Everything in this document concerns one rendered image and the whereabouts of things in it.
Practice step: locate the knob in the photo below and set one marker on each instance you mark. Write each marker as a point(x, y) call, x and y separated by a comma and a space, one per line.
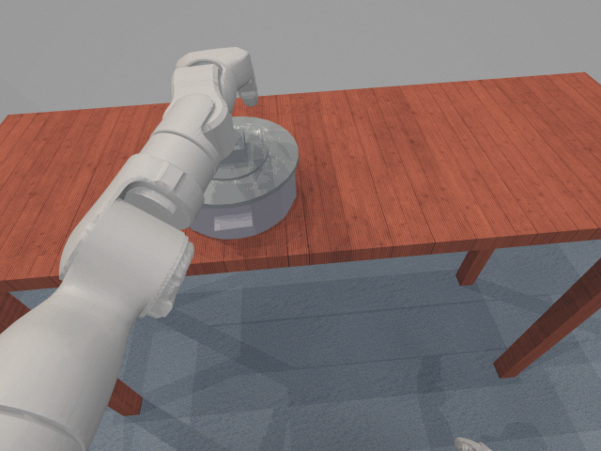
point(239, 151)

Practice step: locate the lid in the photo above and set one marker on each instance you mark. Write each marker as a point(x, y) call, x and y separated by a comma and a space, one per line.
point(272, 156)

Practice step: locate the left robot hand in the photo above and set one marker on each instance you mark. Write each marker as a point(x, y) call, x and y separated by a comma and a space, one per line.
point(239, 62)

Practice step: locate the pot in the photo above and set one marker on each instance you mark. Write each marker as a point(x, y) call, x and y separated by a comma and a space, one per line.
point(249, 220)

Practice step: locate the table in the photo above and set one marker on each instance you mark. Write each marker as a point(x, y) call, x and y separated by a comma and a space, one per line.
point(393, 171)

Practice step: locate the robot left upper arm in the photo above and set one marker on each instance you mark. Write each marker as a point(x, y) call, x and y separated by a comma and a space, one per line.
point(60, 361)

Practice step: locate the robot left forearm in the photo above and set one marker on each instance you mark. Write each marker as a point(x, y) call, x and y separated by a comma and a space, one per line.
point(169, 176)

